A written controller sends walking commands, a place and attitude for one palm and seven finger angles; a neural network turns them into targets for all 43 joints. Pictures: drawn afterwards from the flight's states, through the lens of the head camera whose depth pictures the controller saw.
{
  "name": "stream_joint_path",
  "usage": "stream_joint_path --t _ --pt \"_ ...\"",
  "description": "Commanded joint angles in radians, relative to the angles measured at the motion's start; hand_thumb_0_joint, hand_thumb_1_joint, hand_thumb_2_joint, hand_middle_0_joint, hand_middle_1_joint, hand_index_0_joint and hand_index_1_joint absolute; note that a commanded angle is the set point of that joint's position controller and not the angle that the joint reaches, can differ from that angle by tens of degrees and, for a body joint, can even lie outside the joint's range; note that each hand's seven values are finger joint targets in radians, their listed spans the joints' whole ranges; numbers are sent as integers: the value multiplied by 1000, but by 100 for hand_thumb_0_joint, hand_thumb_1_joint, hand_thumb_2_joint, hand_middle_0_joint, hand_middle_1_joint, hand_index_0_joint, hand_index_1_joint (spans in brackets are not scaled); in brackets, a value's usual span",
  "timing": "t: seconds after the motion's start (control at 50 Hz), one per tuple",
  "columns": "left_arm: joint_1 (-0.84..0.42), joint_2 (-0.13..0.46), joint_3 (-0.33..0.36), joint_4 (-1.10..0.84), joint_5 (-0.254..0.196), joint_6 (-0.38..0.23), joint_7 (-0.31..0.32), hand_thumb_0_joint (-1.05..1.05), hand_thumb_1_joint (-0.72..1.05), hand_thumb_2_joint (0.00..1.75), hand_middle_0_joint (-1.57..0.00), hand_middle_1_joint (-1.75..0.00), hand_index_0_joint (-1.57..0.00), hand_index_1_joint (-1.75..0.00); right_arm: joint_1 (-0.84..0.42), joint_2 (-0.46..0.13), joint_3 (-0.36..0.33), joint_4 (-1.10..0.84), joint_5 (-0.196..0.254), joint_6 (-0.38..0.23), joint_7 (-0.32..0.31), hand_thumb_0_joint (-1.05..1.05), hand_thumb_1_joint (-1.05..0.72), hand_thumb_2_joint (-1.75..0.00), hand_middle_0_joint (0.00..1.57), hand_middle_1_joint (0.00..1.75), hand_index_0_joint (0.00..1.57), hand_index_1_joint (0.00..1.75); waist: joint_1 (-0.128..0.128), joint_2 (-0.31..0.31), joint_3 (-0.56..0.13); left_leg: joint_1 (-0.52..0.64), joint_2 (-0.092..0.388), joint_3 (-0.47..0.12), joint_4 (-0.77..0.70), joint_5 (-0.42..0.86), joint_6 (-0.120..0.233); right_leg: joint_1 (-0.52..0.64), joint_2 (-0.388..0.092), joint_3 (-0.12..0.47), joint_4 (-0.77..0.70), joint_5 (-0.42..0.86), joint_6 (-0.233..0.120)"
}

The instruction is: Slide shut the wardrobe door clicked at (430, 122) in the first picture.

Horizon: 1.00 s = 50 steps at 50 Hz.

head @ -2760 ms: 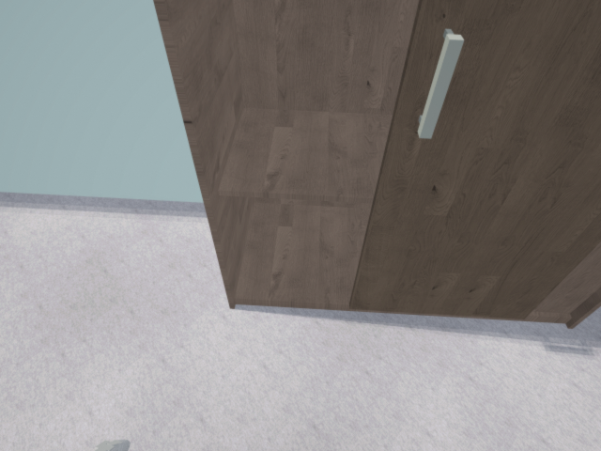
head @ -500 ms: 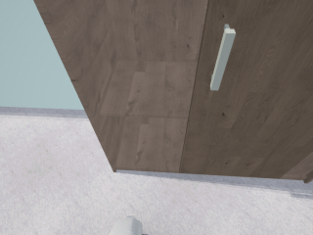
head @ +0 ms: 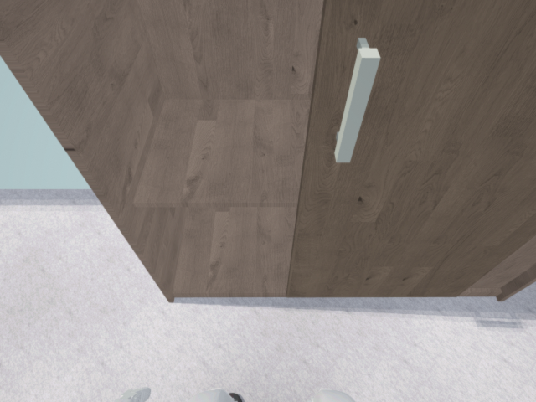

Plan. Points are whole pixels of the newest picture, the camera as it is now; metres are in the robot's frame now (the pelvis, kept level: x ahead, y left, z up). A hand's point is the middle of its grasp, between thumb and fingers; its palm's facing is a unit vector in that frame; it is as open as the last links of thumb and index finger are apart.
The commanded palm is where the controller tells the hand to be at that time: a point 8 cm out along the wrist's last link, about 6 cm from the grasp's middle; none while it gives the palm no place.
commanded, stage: come to a stop and stand still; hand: right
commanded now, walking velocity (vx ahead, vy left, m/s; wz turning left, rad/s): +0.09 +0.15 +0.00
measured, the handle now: (351, 105) +0.51 -0.10 +0.17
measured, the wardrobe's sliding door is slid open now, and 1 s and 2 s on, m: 0.43 0.43 0.43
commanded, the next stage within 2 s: look again from close up in 1.06 s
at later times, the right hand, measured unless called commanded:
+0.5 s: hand out of the picture -0.02 -0.20 -0.16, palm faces -0.02 +0.98 -0.19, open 7.4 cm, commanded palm none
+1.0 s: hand out of the picture -0.06 -0.10 -0.16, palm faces +0.07 +0.99 -0.16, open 7.3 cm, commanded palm none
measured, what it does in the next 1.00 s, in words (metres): steps on the spot: right foot, then left foot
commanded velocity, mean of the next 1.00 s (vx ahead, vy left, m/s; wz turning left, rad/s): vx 0.02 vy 0.06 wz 0.00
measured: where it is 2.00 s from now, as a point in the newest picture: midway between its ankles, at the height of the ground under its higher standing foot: outside the picture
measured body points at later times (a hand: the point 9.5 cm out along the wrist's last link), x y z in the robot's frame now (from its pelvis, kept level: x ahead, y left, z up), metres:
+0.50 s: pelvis -0.03 -0.01 +0.02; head -0.01 -0.03 +0.47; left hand -0.06 +0.22 -0.13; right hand -0.02 -0.25 -0.15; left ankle -0.07 +0.13 -0.70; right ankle +0.01 -0.12 -0.73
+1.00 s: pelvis -0.04 +0.05 +0.01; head -0.03 +0.06 +0.46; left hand -0.06 +0.26 -0.15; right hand -0.06 -0.15 -0.15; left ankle -0.06 +0.12 -0.73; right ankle -0.01 -0.12 -0.73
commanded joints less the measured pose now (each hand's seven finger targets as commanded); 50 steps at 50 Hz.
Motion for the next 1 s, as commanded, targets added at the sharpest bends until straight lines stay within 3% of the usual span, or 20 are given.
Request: stream_joint_path --t 0.0,0.02,0.04,0.06,0.08,0.12,0.18,0.32,0.42,0.48,0.52,0.54,0.56,0.58,0.6,0.62,0.66,0.7,0.82,0.98 --pt "274 33 3 26 -2 -21 2 0 90 90 -20 -30 -20 -30 31 -134 -26 -56 4 -4 -1 0 -90 -90 20 30 20 30 65 134 -189 7 153 -165 -82 -12 69 287 8 -35 -387 197 -17" --pt "265 91 11 21 3 -32 3 0 90 90 -20 -30 -20 -30 74 -82 -10 -54 13 -1 3 0 -90 -90 20 30 20 30 52 -75 -162 -79 69 -118 40 -195 21 310 -109 113 -518 169 -41" --pt "235 177 23 -15 15 -39 8 0 90 90 -20 -30 -20 -30 88 -31 0 -70 18 7 5 0 -90 -90 20 30 20 30 48 -334 -82 -156 -47 -55 207 -395 -42 160 -328 402 -669 230 -103" --pt "171 201 18 -42 26 -31 17 0 90 90 -20 -30 -20 -30 64 -71 -9 -72 9 15 5 0 -90 -90 20 30 20 30 42 -227 -31 -117 -35 -166 345 -372 -32 32 -387 445 -704 192 -177" --pt "128 177 12 -39 26 -33 32 0 90 90 -20 -30 -20 -30 69 -86 -21 -51 0 27 9 0 -90 -90 20 30 20 30 22 -190 -6 -111 -30 -218 422 -302 -35 3 -337 369 -726 157 -152" --pt "74 136 -6 -44 21 -39 40 0 90 90 -20 -30 -20 -30 131 -104 -32 -6 0 23 28 0 -90 -90 20 30 20 30 -17 -126 -1 -134 -43 -221 513 -184 -45 39 -248 266 -698 89 -123" --pt "134 131 -2 -23 13 -47 46 0 90 90 -20 -30 -20 -30 183 -101 -32 32 0 21 35 0 -90 -90 20 30 20 30 2 -127 -89 -188 -53 -215 554 -94 -75 233 -198 159 -670 220 -95" --pt "274 127 4 47 12 -47 58 0 90 90 -20 -30 -20 -30 141 -81 -17 31 4 26 34 0 -90 -90 20 30 20 30 53 -142 -88 -154 -24 -180 382 -193 -87 360 -244 175 -631 471 -161" --pt "273 139 12 75 16 -35 43 0 90 90 -20 -30 -20 -30 116 -41 8 43 14 18 32 0 -90 -90 20 30 20 30 67 -200 -98 6 -23 -115 132 -297 -61 302 -229 178 -628 359 -182" --pt "250 140 13 90 13 -32 33 0 90 90 -20 -30 -20 -30 188 -23 13 81 20 6 25 0 -90 -90 20 30 20 30 28 -192 -109 134 -35 -89 -45 -179 -44 224 -199 164 -611 250 -154" --pt "260 96 6 103 2 -30 26 0 90 90 -20 -30 -20 -30 218 -49 14 104 16 -9 16 0 -90 -90 20 30 20 30 8 -71 -91 289 -9 -111 -237 -24 -44 101 -135 107 -542 179 -95" --pt "269 51 -6 104 -4 -30 22 0 90 90 -20 -30 -20 -30 211 -79 14 104 14 -20 9 0 -90 -90 20 30 20 30 14 36 -87 314 92 -222 -279 -62 -15 45 -76 34 -462 137 -52" --pt "258 2 -23 101 -5 -29 18 0 90 90 -20 -30 -20 -30 184 -114 14 101 16 -27 5 0 -90 -90 20 30 20 30 24 156 -59 228 184 -301 -338 -124 24 47 -21 -26 -415 77 -26" --pt "248 -4 -28 99 2 -26 11 0 90 90 -20 -30 -20 -30 150 -123 19 93 18 -30 4 0 -90 -90 20 30 20 30 29 158 -42 134 212 -309 -366 -208 48 100 -17 -26 -391 71 -27" --pt "234 -1 -28 104 10 -19 11 0 90 90 -20 -30 -20 -30 141 -110 18 94 19 -37 3 0 -90 -90 20 30 20 30 19 242 -12 90 174 -312 -381 -204 53 104 -19 -20 -364 89 -30" --pt "242 2 -27 113 13 -15 11 0 90 90 -20 -30 -20 -30 131 -84 23 99 18 -38 0 0 -90 -90 20 30 20 30 23 272 23 84 155 -285 -374 -155 50 93 -27 -17 -339 100 -31" --pt "277 -7 -33 143 11 -17 16 0 90 90 -20 -30 -20 -30 135 -45 34 106 25 -44 -2 0 -90 -90 20 30 20 30 38 180 42 102 130 -244 -313 -2 57 120 -39 -6 -359 179 -28" --pt "300 -7 -38 161 7 -22 20 0 90 90 -20 -30 -20 -30 150 -40 37 109 32 -47 -2 0 -90 -90 20 30 20 30 39 102 28 102 101 -208 -275 33 38 179 -46 -3 -422 287 -27" --pt "286 -4 -41 171 4 -16 26 0 90 90 -20 -30 -20 -30 173 -46 28 114 31 -39 -5 0 -90 -90 20 30 20 30 25 4 53 104 63 -207 -308 -67 -4 194 -56 -3 -446 292 -20" --pt "257 2 -38 154 2 -22 32 0 90 90 -20 -30 -20 -30 212 -28 27 129 28 -46 -5 0 -90 -90 20 30 20 30 24 27 -17 158 62 -201 -292 58 -20 233 -54 -8 -452 308 -20"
